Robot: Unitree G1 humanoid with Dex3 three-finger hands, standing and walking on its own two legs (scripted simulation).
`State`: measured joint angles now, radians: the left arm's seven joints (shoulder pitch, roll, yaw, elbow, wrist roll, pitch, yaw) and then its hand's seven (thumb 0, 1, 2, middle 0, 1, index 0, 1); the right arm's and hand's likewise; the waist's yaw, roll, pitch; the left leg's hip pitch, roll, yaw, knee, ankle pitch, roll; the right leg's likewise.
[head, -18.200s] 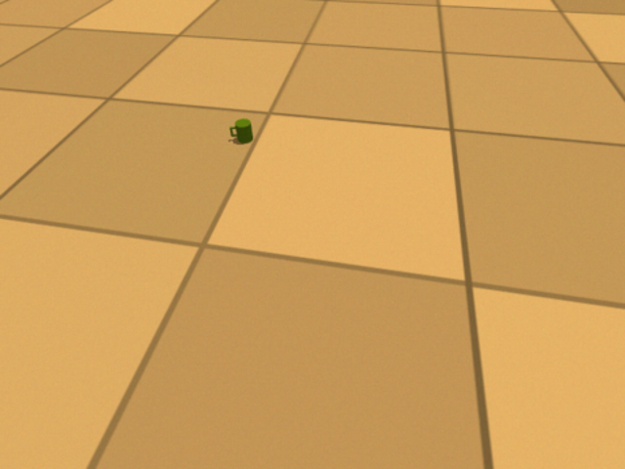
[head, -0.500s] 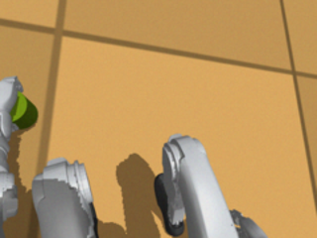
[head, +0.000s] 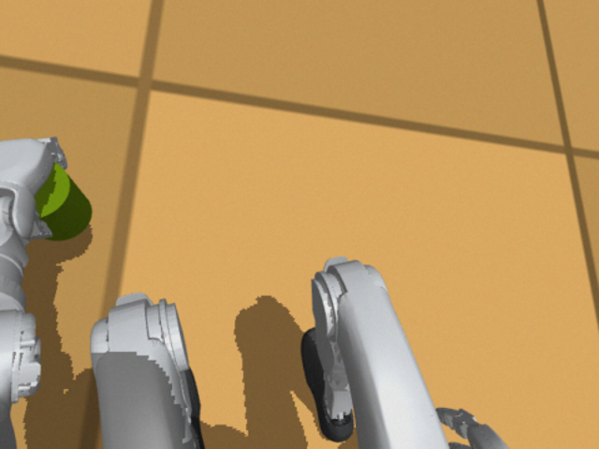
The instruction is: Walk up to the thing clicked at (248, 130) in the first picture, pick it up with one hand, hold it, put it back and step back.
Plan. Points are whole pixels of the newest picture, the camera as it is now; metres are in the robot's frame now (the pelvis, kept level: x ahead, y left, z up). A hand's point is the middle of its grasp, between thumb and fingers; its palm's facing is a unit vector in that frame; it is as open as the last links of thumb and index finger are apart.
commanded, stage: lift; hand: left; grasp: from above
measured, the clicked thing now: (34, 203) +0.47 +0.32 -0.20
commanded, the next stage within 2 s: hold in 1.66 s
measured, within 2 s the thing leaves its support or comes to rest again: neither
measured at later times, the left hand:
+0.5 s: hand out of the picture +0.41 +0.31 -0.05, palm faces -0.47 -0.11 -0.87, open 11.3 cm
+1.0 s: hand out of the picture +0.34 +0.29 +0.15, palm faces -0.46 -0.14 -0.88, open 11.2 cm
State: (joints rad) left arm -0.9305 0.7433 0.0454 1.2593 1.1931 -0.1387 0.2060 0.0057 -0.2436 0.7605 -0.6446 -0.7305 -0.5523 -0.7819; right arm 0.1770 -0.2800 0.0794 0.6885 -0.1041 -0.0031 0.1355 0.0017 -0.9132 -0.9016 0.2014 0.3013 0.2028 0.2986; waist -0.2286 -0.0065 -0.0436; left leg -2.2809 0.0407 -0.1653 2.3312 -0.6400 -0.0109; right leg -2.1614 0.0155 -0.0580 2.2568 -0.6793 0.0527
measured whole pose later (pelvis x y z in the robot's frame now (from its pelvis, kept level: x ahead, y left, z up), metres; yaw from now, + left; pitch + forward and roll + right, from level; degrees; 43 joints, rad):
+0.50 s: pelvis +0.00 +0.00 +0.07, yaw +3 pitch +34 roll -7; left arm -0.69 0.64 0.00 0.95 1.07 -0.08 0.07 0.01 -0.24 0.75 -0.65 -0.72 -0.56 -0.77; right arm 0.20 -0.26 0.02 0.65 -0.03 0.03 0.09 0.00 -0.91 -0.90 0.20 0.30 0.20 0.30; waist -0.16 0.03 -0.15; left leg -2.07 0.05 -0.11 2.09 -0.62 0.00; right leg -1.97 0.00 -0.03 2.04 -0.66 0.05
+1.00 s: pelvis +0.02 +0.00 +0.24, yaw +6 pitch +23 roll -4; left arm -0.38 0.49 -0.12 0.72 0.99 0.03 0.07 0.01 -0.19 0.66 -0.67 -0.66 -0.58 -0.71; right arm 0.19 -0.24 0.00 0.69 0.02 0.03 -0.02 0.01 -0.90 -0.90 0.20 0.30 0.20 0.30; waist -0.08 0.04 -0.15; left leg -1.39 0.06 -0.05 1.53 -0.55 0.00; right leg -1.32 -0.01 -0.02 1.48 -0.57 0.04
